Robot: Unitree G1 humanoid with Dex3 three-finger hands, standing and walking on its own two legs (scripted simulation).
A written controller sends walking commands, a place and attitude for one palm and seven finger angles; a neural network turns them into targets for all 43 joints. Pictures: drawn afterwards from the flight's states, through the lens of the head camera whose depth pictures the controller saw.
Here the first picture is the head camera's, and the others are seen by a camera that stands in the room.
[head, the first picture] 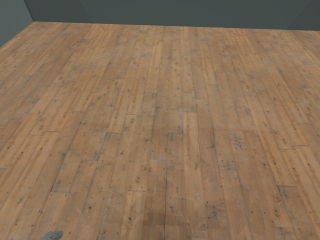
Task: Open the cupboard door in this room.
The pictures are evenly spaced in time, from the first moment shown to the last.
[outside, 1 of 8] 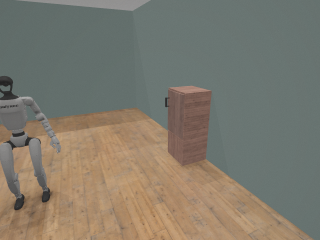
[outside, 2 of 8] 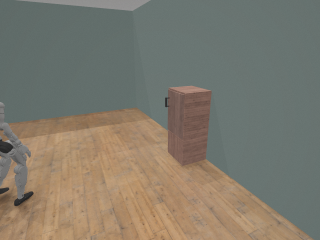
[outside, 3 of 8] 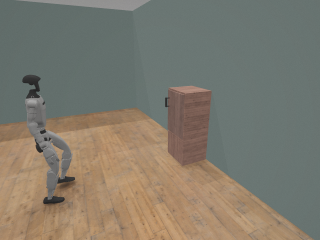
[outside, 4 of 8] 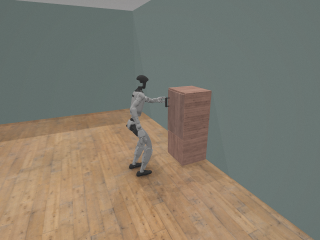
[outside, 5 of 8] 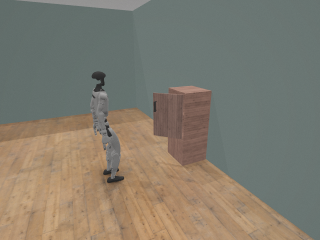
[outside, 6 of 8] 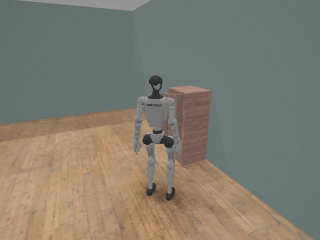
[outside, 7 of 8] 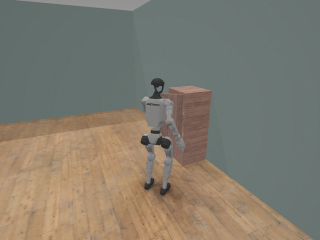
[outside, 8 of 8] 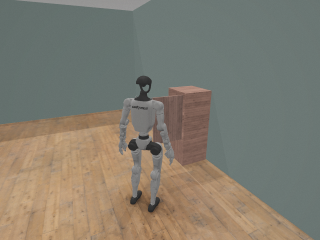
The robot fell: no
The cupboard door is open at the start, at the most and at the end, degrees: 0 89 88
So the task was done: yes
